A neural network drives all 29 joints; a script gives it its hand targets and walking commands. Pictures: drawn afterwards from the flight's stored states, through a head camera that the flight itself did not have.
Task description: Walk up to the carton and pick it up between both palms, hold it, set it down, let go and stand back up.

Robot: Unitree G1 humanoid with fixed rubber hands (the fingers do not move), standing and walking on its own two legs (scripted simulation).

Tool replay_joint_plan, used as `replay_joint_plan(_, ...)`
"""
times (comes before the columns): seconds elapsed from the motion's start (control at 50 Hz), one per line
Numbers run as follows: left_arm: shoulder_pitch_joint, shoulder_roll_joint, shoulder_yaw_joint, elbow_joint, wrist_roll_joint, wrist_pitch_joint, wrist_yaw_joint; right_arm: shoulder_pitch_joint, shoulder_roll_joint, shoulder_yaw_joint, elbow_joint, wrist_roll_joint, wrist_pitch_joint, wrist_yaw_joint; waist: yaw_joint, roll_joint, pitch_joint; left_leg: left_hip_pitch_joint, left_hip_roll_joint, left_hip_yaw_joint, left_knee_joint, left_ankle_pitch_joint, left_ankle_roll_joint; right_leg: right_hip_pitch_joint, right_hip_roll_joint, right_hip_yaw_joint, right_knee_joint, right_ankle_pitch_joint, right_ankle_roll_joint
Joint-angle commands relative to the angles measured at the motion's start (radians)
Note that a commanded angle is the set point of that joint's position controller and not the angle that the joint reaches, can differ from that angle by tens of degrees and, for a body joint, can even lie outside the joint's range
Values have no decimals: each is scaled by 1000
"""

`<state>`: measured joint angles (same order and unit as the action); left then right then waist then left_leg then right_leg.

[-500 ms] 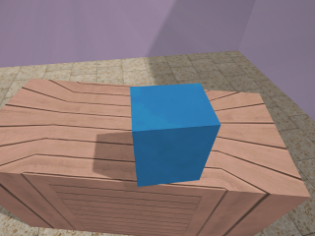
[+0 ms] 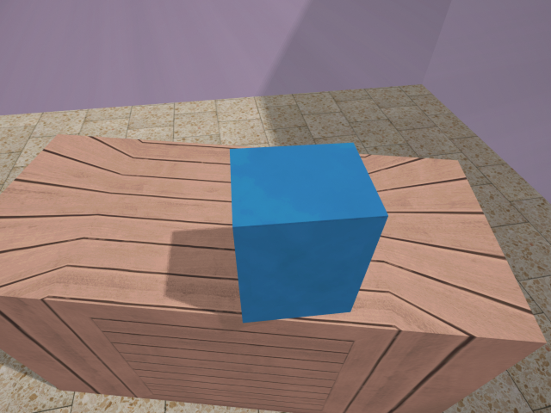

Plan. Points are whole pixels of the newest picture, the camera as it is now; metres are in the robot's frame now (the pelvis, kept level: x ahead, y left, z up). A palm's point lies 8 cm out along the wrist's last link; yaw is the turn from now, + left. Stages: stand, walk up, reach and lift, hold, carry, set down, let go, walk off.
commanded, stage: stand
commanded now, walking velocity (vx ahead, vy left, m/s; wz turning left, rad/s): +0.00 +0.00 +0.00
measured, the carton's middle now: (295, 237) +0.41 -0.02 +0.02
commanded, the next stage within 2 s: none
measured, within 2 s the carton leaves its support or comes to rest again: neither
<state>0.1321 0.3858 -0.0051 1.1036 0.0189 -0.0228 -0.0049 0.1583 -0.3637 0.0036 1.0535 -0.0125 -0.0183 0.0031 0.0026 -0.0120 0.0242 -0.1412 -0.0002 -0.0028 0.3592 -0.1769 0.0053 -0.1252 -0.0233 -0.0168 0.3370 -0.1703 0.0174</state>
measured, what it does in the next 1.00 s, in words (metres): stands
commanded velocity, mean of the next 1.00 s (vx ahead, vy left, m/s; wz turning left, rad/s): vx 0.00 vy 0.00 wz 0.00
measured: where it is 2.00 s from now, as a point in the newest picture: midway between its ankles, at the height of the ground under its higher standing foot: outside the picture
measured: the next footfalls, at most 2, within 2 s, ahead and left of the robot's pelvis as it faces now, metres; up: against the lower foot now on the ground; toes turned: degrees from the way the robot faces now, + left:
none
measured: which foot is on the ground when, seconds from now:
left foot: down 0.00-1.00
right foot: down 0.00-1.00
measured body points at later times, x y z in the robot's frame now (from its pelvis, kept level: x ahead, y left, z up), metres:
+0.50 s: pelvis +0.01 -0.01 +0.00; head +0.01 +0.00 +0.45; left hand +0.10 +0.31 -0.12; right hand +0.09 -0.32 -0.12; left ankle +0.01 +0.12 -0.75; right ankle +0.01 -0.13 -0.75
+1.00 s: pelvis +0.02 -0.01 +0.00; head +0.02 -0.01 +0.45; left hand +0.10 +0.30 -0.12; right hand +0.10 -0.32 -0.12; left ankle +0.01 +0.12 -0.75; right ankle +0.01 -0.13 -0.75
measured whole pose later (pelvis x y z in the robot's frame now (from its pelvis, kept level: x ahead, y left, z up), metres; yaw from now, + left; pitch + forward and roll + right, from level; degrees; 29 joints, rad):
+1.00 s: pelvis +0.02 -0.01 +0.00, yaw +0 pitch -2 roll +0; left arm 0.11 0.38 0.01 1.11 0.01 -0.02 0.00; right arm 0.13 -0.37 0.00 1.08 -0.01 -0.02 0.00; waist 0.00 0.00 0.03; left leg -0.10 0.01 -0.01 0.32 -0.18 -0.01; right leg -0.09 -0.01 -0.02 0.31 -0.18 0.00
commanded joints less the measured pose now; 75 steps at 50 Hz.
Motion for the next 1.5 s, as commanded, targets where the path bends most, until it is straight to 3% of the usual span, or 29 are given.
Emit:
replay_joint_plan(0.0, -40, 178, 37, -48, -1, -17, 10, -31, -194, -37, -45, 1, -16, -10, -4, 19, -19, -19, 119, -120, -76, 41, 36, -7, -105, 112, -66, 14, -51)
replay_joint_plan(1.48, -68, 177, 57, -51, -6, -11, 12, -62, -198, -43, -21, 3, -15, -18, -6, 20, -41, 47, 131, -97, -90, 149, 21, 41, -114, 105, -82, 136, -51)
